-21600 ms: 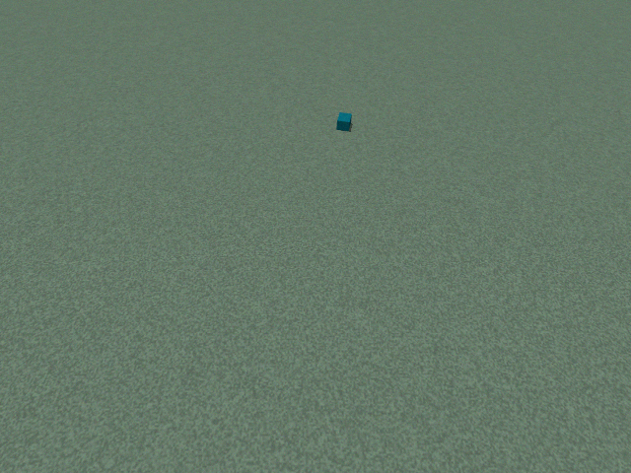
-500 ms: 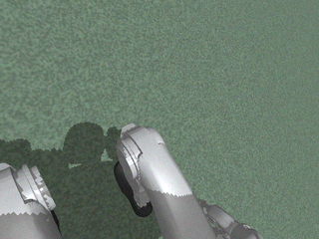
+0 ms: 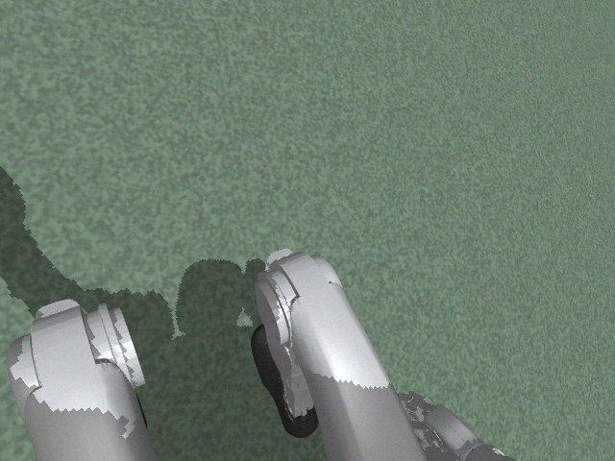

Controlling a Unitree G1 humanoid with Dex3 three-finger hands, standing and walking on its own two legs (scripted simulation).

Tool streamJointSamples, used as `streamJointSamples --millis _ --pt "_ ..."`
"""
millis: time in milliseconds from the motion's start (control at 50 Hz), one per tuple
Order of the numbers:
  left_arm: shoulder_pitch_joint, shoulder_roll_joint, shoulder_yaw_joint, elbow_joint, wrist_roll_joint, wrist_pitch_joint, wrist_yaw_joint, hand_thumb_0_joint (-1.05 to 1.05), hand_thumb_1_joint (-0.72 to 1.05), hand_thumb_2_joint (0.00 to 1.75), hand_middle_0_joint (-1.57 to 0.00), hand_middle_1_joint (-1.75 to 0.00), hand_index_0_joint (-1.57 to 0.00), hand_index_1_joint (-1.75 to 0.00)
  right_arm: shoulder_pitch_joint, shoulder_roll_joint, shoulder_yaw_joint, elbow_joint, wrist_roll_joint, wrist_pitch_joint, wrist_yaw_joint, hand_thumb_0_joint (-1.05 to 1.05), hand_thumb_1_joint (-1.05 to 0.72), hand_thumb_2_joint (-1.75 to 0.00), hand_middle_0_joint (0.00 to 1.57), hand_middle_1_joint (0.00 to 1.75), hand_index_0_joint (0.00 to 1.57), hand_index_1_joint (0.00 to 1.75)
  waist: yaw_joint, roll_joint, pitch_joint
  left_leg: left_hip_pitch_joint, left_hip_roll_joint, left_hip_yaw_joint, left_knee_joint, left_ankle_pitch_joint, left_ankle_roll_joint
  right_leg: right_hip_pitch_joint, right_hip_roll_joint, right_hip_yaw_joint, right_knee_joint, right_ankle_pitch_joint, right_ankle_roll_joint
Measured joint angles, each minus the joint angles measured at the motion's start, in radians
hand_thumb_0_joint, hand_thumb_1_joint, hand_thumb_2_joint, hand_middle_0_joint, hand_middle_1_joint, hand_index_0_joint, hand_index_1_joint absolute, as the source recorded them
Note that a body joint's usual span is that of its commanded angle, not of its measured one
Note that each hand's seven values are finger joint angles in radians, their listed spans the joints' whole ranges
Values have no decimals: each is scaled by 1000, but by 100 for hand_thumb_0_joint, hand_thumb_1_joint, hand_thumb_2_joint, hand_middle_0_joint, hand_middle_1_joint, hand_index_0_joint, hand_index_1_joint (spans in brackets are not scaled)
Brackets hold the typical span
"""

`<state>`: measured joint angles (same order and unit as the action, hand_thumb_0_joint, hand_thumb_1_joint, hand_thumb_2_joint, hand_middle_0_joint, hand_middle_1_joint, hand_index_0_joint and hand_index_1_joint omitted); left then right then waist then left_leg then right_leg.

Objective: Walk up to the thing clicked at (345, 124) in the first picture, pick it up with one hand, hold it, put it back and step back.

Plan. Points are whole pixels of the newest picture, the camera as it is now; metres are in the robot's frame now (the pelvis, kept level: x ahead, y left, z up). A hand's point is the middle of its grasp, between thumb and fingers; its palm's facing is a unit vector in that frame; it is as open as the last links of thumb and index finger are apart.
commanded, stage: settle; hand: left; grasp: from above
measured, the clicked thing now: out of the picture +0.46 +0.34 -0.24
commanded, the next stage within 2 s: lift in 0.42 s
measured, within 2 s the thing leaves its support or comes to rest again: neither
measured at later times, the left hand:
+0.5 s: hand out of the picture +0.43 +0.34 -0.12, palm faces -0.40 -0.13 -0.91, open 11.1 cm
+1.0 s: hand out of the picture +0.39 +0.34 -0.02, palm faces -0.42 -0.15 -0.90, open 11.1 cm
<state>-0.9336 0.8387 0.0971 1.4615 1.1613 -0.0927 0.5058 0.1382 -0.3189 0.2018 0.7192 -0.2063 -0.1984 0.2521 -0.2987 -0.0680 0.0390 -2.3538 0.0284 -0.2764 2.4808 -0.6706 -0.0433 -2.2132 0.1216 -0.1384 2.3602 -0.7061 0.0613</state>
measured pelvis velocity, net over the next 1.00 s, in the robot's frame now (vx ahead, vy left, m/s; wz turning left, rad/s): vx -0.01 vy -0.01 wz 0.14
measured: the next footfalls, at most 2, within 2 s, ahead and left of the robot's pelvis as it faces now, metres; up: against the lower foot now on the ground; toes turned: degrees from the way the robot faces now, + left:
none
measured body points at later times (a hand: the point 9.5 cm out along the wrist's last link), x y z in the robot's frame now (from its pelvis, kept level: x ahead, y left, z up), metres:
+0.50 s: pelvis -0.01 -0.01 +0.02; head +0.21 +0.08 +0.41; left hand +0.45 +0.34 -0.07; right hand +0.09 -0.27 -0.08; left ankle +0.07 +0.14 -0.28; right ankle +0.10 -0.12 -0.28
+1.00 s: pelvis -0.01 -0.01 +0.09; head +0.18 +0.06 +0.49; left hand +0.40 +0.34 +0.03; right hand +0.10 -0.26 -0.03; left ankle +0.07 +0.14 -0.28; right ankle +0.10 -0.12 -0.28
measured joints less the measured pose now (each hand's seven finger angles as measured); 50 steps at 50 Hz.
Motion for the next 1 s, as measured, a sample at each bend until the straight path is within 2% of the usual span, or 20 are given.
streamJointSamples --millis 140,280,600,780,860,1000 --pt "3 -66 -43 -40 -23 29 -84 -1 -17 56 -66 -47 -68 -48 -5 6 -49 -9 49 35 -7 0 -92 -90 20 30 20 30 36 44 -53 4 0 36 -34 10 6 -2 -12 26 -11 -4 -2" --pt "-4 -101 -56 -83 -31 21 -150 -1 -16 55 -68 -42 -69 -45 -10 16 -71 -24 72 78 -32 0 -91 -90 20 30 20 30 62 59 -66 24 -2 61 -70 23 4 7 -22 46 -23 0 -1" --pt "0 -122 -55 -165 -19 14 -230 -1 -18 55 -71 -37 -72 -41 30 21 -108 -25 94 160 -97 0 -92 -90 20 30 20 30 74 73 -87 59 -8 87 -138 49 1 34 -38 62 -70 15 -13" --pt "68 -166 -59 -266 -54 33 -303 -1 -15 53 -69 -38 -70 -42 65 34 -144 -21 128 200 -123 0 -91 -90 20 30 20 30 98 89 -131 103 -7 111 -206 56 8 75 -48 79 -128 17 -14" --pt "110 -186 -72 -324 -65 35 -329 -1 -15 52 -69 -38 -69 -42 69 42 -160 -24 145 212 -137 0 -91 -90 20 30 20 30 116 97 -154 138 -7 125 -250 61 11 107 -55 88 -165 19 -17" --pt "184 -212 -104 -432 -104 43 -370 -1 -15 52 -69 -39 -69 -43 57 49 -179 -42 167 223 -161 0 -91 -90 20 30 20 30 152 106 -189 218 -3 143 -338 69 18 182 -61 99 -249 30 -16"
